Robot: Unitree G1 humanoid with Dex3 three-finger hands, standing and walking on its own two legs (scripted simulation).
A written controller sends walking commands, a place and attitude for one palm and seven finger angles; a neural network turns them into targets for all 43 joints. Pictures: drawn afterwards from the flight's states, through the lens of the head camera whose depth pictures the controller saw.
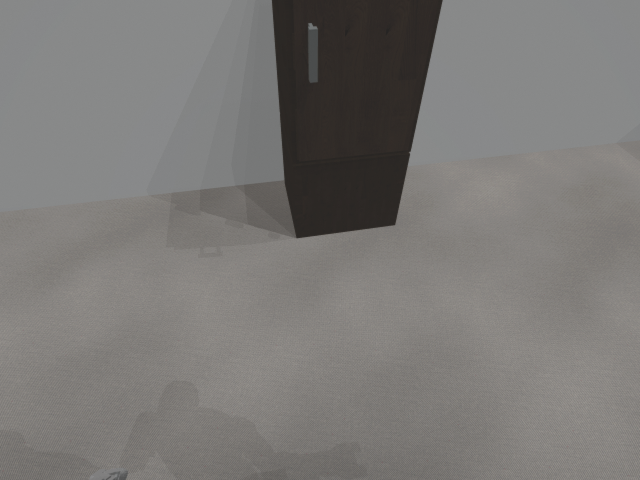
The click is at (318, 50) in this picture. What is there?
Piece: cupboard door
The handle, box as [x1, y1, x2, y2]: [308, 23, 317, 82]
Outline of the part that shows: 308,23 309,81 314,82 317,81 317,28 316,26 313,26 311,23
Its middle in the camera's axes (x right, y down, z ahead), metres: -0.03 -0.53 +1.11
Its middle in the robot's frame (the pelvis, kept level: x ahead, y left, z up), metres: +1.19 +0.09 +0.04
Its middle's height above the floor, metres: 0.81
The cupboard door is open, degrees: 0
